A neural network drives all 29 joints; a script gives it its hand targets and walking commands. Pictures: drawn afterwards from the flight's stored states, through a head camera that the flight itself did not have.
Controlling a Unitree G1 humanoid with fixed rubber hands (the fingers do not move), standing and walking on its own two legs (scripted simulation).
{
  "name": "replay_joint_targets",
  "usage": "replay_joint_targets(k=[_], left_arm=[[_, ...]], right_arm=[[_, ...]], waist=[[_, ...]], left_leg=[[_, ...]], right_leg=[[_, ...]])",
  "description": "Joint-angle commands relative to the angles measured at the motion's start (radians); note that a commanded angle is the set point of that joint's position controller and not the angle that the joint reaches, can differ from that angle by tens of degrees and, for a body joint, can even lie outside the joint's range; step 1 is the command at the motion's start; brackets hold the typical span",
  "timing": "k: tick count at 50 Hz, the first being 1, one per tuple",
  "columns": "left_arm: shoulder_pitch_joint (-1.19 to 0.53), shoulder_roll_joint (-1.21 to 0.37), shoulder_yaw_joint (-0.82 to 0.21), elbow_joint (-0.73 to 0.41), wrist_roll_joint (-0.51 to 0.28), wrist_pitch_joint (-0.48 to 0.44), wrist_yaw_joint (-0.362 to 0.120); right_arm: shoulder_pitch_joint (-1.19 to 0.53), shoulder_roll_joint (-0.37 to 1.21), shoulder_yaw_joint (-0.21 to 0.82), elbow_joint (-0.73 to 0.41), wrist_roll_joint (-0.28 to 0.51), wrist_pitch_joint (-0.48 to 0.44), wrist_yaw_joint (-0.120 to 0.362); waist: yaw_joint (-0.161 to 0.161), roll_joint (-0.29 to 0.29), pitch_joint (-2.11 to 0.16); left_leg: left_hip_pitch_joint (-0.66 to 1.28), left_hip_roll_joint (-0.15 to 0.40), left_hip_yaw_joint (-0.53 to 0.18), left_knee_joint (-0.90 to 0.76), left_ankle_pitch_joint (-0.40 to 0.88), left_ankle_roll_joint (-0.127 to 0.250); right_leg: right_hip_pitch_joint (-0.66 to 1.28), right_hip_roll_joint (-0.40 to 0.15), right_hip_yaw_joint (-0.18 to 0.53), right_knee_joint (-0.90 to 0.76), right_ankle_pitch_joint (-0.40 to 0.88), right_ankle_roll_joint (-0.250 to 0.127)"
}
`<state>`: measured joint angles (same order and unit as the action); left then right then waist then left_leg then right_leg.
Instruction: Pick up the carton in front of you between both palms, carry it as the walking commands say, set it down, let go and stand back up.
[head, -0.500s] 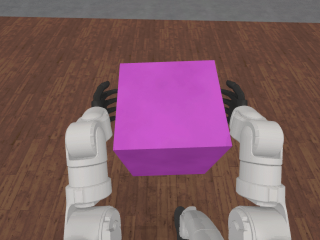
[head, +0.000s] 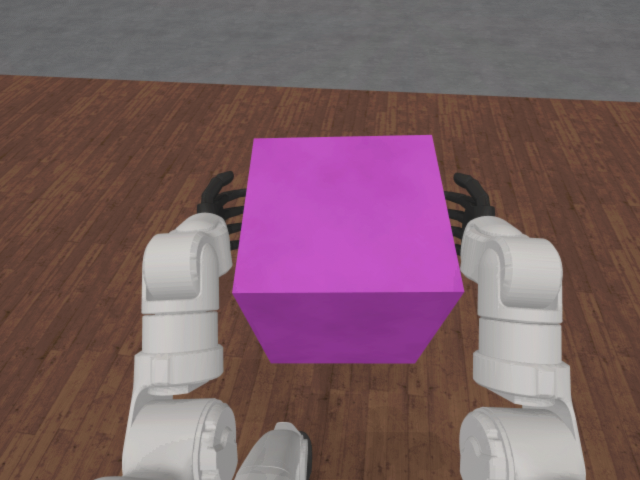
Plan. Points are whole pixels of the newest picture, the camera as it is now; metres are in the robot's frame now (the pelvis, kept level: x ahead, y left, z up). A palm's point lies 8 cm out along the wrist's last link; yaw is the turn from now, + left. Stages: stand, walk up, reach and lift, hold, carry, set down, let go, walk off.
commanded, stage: carry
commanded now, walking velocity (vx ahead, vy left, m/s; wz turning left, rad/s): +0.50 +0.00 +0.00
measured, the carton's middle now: (342, 261) +0.37 +0.02 +0.03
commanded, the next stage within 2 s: none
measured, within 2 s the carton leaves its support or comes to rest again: neither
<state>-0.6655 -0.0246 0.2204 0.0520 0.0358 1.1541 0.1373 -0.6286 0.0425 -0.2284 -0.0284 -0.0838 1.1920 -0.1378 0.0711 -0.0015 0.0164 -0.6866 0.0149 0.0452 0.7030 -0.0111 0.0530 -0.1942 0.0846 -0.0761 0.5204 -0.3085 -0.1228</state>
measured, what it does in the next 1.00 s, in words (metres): goes down: left foot 0.04 m lower, then right foot 0.04 m lower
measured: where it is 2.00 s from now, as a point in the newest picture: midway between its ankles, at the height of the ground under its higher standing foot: (349, 215)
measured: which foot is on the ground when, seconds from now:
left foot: up 0.00-0.08, down 0.10-0.64, up 0.66-1.00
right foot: down 0.00-0.12, up 0.14-0.62, down 0.64-1.00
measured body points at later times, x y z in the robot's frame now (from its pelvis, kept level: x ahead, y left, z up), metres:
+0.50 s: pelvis +0.30 +0.02 -0.04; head +0.36 +0.03 +0.41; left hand +0.69 +0.15 +0.06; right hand +0.67 -0.16 +0.06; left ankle +0.21 +0.06 -0.76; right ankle +0.43 -0.12 -0.73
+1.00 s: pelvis +0.60 -0.02 -0.08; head +0.65 -0.03 +0.37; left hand +0.97 +0.15 +0.02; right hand +0.98 -0.16 +0.01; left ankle +0.72 +0.13 -0.75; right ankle +0.53 -0.05 -0.81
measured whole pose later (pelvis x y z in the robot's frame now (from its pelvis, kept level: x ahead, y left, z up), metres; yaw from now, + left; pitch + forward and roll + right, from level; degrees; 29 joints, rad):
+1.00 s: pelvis +0.60 -0.02 -0.08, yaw +0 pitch +6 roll +2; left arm -0.64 -0.02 0.21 0.08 0.03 1.16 0.14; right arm -0.62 0.03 -0.21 0.03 -0.07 1.19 -0.14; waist 0.07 -0.01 0.00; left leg -0.74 0.05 0.01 0.88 -0.12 0.04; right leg -0.25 0.08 -0.08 0.53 -0.26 -0.13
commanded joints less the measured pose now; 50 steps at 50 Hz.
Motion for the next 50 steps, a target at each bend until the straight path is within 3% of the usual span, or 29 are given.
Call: replay_joint_targets(k=[1,2,3,4,5,6,7,8,9,10,11,14,17,19,23,27,28,30,31,32,33,34,35,36,38,40,45,50], left_arm=[[-0.652,-1.056,-0.695,-0.080,-0.457,0.011,-0.272],[-0.631,-1.051,-0.691,-0.056,-0.449,0.012,-0.273],[-0.623,-1.049,-0.688,-0.034,-0.444,0.014,-0.275],[-0.637,-1.050,-0.688,-0.013,-0.440,0.015,-0.279],[-0.656,-1.048,-0.687,0.009,-0.437,0.014,-0.282],[-0.668,-1.050,-0.679,0.033,-0.434,0.015,-0.286],[-0.670,-1.069,-0.660,0.078,-0.425,0.025,-0.281],[-0.664,-1.061,-0.653,0.073,-0.420,0.025,-0.274],[-0.707,-1.076,-0.655,0.048,-0.418,0.021,-0.268],[-0.741,-1.095,-0.649,0.027,-0.408,0.012,-0.259],[-0.747,-1.106,-0.639,0.004,-0.399,0.004,-0.247],[-0.702,-1.113,-0.629,-0.040,-0.369,-0.011,-0.213],[-0.642,-1.101,-0.641,-0.062,-0.344,-0.021,-0.192],[-0.626,-1.089,-0.660,-0.080,-0.336,-0.026,-0.186],[-0.658,-1.047,-0.697,-0.141,-0.346,-0.022,-0.183],[-0.610,-0.986,-0.685,-0.104,-0.328,0.010,-0.190],[-0.599,-0.971,-0.673,-0.084,-0.323,0.018,-0.194],[-0.570,-0.943,-0.641,-0.030,-0.309,0.029,-0.204],[-0.570,-0.931,-0.622,-0.011,-0.303,0.033,-0.211],[-0.557,-0.915,-0.597,0.019,-0.300,0.038,-0.219],[-0.585,-0.884,-0.576,0.055,-0.284,0.040,-0.219],[-0.566,-0.911,-0.564,0.084,-0.301,0.039,-0.226],[-0.593,-0.967,-0.577,0.071,-0.336,0.035,-0.237],[-0.670,-1.022,-0.600,0.030,-0.370,0.031,-0.249],[-0.798,-1.113,-0.652,-0.033,-0.442,0.022,-0.264],[-0.832,-1.151,-0.670,-0.067,-0.481,0.010,-0.269],[-0.757,-1.149,-0.682,-0.090,-0.486,-0.005,-0.271],[-0.712,-1.086,-0.699,-0.128,-0.474,-0.003,-0.263]], right_arm=[[-0.660,0.974,0.690,-0.033,0.366,-0.024,0.187],[-0.652,0.962,0.683,-0.018,0.363,-0.019,0.194],[-0.643,0.952,0.672,0.006,0.357,-0.016,0.200],[-0.632,0.946,0.658,0.030,0.350,-0.014,0.207],[-0.618,0.934,0.638,0.051,0.342,-0.013,0.216],[-0.607,0.919,0.609,0.081,0.344,-0.009,0.226],[-0.632,0.886,0.586,0.127,0.325,-0.010,0.228],[-0.593,0.932,0.598,0.167,0.350,-0.012,0.237],[-0.636,0.989,0.615,0.137,0.388,-0.020,0.249],[-0.729,1.045,0.640,0.090,0.433,-0.025,0.260],[-0.807,1.092,0.668,0.047,0.473,-0.030,0.268],[-0.862,1.150,0.708,-0.015,0.549,-0.044,0.274],[-0.805,1.138,0.709,-0.031,0.551,-0.051,0.272],[-0.773,1.125,0.713,-0.038,0.542,-0.055,0.272],[-0.759,1.076,0.726,-0.069,0.532,-0.055,0.267],[-0.675,1.011,0.709,-0.010,0.497,-0.036,0.261],[-0.667,1.000,0.704,0.012,0.490,-0.032,0.262],[-0.670,0.992,0.697,0.056,0.484,-0.024,0.265],[-0.675,0.991,0.691,0.079,0.482,-0.022,0.267],[-0.704,0.985,0.682,0.094,0.481,-0.019,0.267],[-0.722,1.018,0.670,0.130,0.483,-0.005,0.264],[-0.733,1.002,0.650,0.125,0.470,-0.002,0.258],[-0.764,1.020,0.645,0.107,0.468,-0.004,0.253],[-0.785,1.047,0.636,0.095,0.458,-0.009,0.247],[-0.803,1.071,0.624,0.069,0.444,-0.020,0.231],[-0.779,1.091,0.628,0.051,0.434,-0.031,0.215],[-0.707,1.074,0.653,0.010,0.400,-0.053,0.185],[-0.702,1.019,0.686,-0.050,0.390,-0.047,0.174]], waist=[[0.043,-0.106,-0.453],[0.026,-0.111,-0.459],[-0.010,-0.116,-0.478],[-0.069,-0.093,-0.497],[-0.112,-0.047,-0.502],[-0.098,0.079,-0.528],[-0.144,0.289,-0.634],[-0.155,0.232,-0.667],[-0.153,0.154,-0.594],[-0.135,0.047,-0.541],[-0.120,0.023,-0.502],[-0.105,0.055,-0.500],[-0.131,0.097,-0.526],[-0.141,0.109,-0.533],[-0.166,0.105,-0.488],[-0.192,0.107,-0.439],[-0.178,0.110,-0.434],[-0.100,0.108,-0.465],[-0.044,0.068,-0.493],[-0.034,-0.049,-0.535],[-0.020,-0.279,-0.617],[0.009,-0.266,-0.661],[0.003,-0.173,-0.601],[-0.016,-0.081,-0.537],[-0.042,-0.018,-0.485],[-0.045,-0.046,-0.486],[-0.014,-0.093,-0.522],[0.023,-0.088,-0.485]], left_leg=[[0.070,-0.093,0.105,-0.216,0.168,0.028],[0.183,-0.098,0.106,-0.277,0.223,0.046],[0.309,-0.102,0.111,-0.305,0.250,0.057],[0.464,-0.074,0.106,-0.358,0.293,0.064],[0.650,0.018,0.026,-0.326,0.370,0.062],[0.856,0.203,-0.169,-0.122,0.811,0.059],[1.123,0.404,-0.519,-0.100,0.743,0.296],[1.110,0.389,-0.619,-0.177,0.302,0.331],[0.991,0.311,-0.560,-0.235,0.115,0.288],[0.886,0.277,-0.499,-0.270,0.065,0.240],[0.792,0.258,-0.452,-0.286,0.107,0.223],[0.697,0.224,-0.349,-0.309,0.201,0.175],[0.805,0.206,-0.269,-0.262,0.470,0.151],[0.861,0.186,-0.226,-0.235,0.569,0.132],[0.895,0.114,-0.151,-0.205,0.590,0.111],[0.886,0.080,-0.109,-0.136,0.511,0.106],[0.853,0.077,-0.094,-0.099,0.497,0.097],[0.752,0.069,-0.033,0.081,0.524,0.059],[0.618,0.048,-0.003,0.233,0.376,0.036],[0.392,0.010,0.014,0.404,-0.085,0.025],[0.056,-0.115,-0.027,0.664,-0.611,-0.032],[-0.092,-0.099,-0.075,0.797,-0.631,-0.019],[-0.113,-0.053,-0.090,0.758,-0.562,0.003],[-0.095,-0.032,-0.084,0.685,-0.498,0.009],[-0.017,0.007,-0.090,0.548,-0.431,0.003],[0.013,0.014,-0.065,0.470,-0.398,-0.010],[-0.121,0.025,-0.025,0.318,-0.201,-0.019],[-0.116,-0.021,0.040,0.067,-0.009,-0.006]], right_leg=[[0.398,-0.164,0.117,0.068,0.903,-0.011],[0.355,-0.161,0.101,0.124,0.895,0.002],[0.305,-0.166,0.086,0.203,0.909,0.020],[0.228,-0.163,0.043,0.331,0.860,0.048],[0.055,-0.133,0.027,0.470,0.633,0.066],[-0.183,-0.072,-0.004,0.616,0.012,0.074],[-0.497,0.034,0.077,0.916,-0.330,0.127],[-0.589,-0.018,0.124,0.978,-0.304,0.091],[-0.608,-0.048,0.122,0.910,-0.235,0.064],[-0.582,-0.073,0.119,0.827,-0.167,0.062],[-0.552,-0.089,0.117,0.754,-0.130,0.065],[-0.471,-0.103,0.087,0.602,-0.092,0.092],[-0.547,-0.104,0.058,0.493,0.016,0.098],[-0.583,-0.104,0.050,0.435,0.112,0.092],[-0.574,-0.068,0.002,0.234,0.285,0.078],[-0.453,-0.030,-0.039,-0.038,0.473,0.052],[-0.372,-0.027,-0.039,-0.094,0.513,0.038],[-0.116,-0.023,-0.066,-0.170,0.557,0.019],[0.075,-0.073,-0.032,-0.150,0.588,0.020],[0.287,-0.242,0.144,0.013,0.916,0.028],[0.581,-0.476,0.512,0.099,1.062,-0.155],[0.614,-0.511,0.661,0.025,0.644,-0.258],[0.499,-0.427,0.622,-0.039,0.381,-0.209],[0.371,-0.385,0.552,-0.074,0.323,-0.162],[0.197,-0.352,0.460,-0.119,0.338,-0.122],[0.147,-0.328,0.401,-0.129,0.377,-0.099],[0.324,-0.289,0.280,-0.048,0.810,-0.053],[0.401,-0.206,0.198,-0.001,0.896,-0.024]])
